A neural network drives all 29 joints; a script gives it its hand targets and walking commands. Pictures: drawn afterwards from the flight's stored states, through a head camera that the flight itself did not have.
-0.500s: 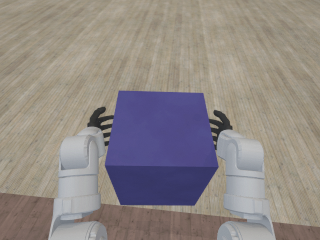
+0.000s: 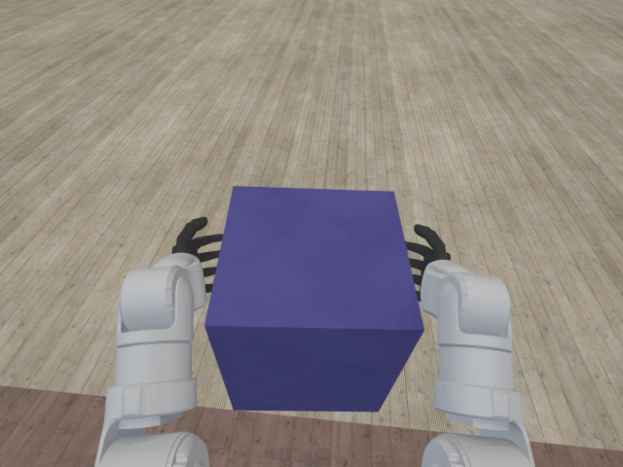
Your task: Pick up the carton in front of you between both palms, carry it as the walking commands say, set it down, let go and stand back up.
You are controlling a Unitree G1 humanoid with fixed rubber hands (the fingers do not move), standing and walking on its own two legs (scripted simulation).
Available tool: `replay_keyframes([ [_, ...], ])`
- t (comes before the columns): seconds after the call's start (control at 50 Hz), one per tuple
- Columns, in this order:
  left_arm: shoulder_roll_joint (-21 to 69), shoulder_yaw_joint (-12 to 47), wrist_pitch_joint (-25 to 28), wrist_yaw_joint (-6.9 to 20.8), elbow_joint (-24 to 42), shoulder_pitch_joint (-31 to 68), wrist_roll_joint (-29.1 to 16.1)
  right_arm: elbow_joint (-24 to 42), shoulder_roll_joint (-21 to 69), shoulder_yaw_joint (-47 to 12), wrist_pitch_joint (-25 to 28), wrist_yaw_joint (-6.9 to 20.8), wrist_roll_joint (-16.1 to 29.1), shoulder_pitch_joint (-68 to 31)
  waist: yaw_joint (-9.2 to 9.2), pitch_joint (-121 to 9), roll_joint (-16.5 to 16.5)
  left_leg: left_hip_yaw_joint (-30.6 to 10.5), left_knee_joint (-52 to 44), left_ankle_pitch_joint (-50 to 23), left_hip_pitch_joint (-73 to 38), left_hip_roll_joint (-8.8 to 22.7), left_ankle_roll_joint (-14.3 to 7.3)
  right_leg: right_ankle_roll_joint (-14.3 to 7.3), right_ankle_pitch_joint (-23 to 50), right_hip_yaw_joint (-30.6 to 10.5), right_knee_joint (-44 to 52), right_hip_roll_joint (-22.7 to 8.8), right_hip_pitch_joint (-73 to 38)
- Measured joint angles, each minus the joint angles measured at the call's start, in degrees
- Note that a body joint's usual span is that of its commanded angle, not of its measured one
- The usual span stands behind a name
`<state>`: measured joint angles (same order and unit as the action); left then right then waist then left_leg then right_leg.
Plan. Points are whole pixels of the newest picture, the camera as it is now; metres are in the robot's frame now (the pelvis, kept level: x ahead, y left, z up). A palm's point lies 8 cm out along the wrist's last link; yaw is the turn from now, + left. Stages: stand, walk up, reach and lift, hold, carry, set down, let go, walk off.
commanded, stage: carry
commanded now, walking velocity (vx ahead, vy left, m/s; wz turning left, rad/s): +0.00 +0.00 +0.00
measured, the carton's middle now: (310, 305) +0.34 +0.00 +0.05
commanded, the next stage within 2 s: none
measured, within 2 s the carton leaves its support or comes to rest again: neither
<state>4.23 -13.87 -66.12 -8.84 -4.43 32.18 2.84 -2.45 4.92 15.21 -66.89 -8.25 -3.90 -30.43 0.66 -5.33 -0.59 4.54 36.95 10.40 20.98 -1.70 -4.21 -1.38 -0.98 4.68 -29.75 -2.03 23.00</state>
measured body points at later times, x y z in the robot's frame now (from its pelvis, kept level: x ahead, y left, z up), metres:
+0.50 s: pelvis +0.00 -0.01 +0.00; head -0.02 -0.01 +0.45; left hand +0.35 +0.15 +0.12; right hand +0.35 -0.16 +0.11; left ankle +0.01 +0.09 -0.72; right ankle +0.07 -0.11 -0.73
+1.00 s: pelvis +0.01 -0.01 +0.00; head +0.00 -0.01 +0.45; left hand +0.36 +0.14 +0.12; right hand +0.35 -0.16 +0.11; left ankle +0.01 +0.09 -0.72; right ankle +0.07 -0.11 -0.73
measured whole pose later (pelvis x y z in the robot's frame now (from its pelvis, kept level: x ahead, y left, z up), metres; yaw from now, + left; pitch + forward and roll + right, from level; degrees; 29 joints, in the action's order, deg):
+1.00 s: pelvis +0.01 -0.01 +0.00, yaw +1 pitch +4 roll +1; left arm 4.1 -13.3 -66.3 -8.8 -3.3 31.8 3.2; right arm -2.9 4.3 14.7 -66.3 -8.4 -3.0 -30.7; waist -0.3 -6.1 -0.8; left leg 4.2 36.5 10.5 22.0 -1.1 -3.5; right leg -1.8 -1.3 5.7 -29.5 -2.1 24.0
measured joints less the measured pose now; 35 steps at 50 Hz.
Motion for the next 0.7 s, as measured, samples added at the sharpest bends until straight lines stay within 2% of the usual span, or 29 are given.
replay_keyframes([
  [0.18, -0.23, 0.24, 0.13, 0.00, -0.37, 0.07, 0.18, -1.14, -0.56, -0.45, 0.47, -0.04, 0.50, -0.33, -0.85, -0.74, -0.04, -0.31, -0.30, -0.26, 0.24, -0.06, 0.32, -0.22, -0.15, 0.45, -0.15, -0.21, 0.30],
  [0.36, -0.17, 0.43, 0.15, 0.03, 0.26, -0.40, 0.34, -1.73, -0.80, -0.29, 0.26, -0.04, 0.61, -1.31, -0.89, -0.02, 0.26, -0.44, 0.43, -0.02, 0.22, 0.32, 0.49, -0.42, -0.13, 0.73, -0.31, 0.03, 0.02],
  [0.48, -0.24, 0.18, 0.34, -0.01, -0.47, 0.21, -0.04, -0.90, -0.56, -0.35, 0.24, -0.02, 0.21, -0.65, -0.04, -0.42, 0.25, -0.17, -0.03, -0.22, 0.45, 0.27, 0.54, -0.44, -0.10, 0.56, -0.31, -0.08, 0.52],
  [0.7, -0.41, 0.28, 0.32, -0.03, -0.50, 0.40, -0.36, -0.28, -0.52, -0.53, 0.16, -0.08, 0.11, -0.33, -0.31, -0.08, 0.32, -0.35, 0.76, 0.29, 0.49, 0.45, 0.64, -0.63, -0.67, 0.93, -1.07, -0.12, 0.48],
])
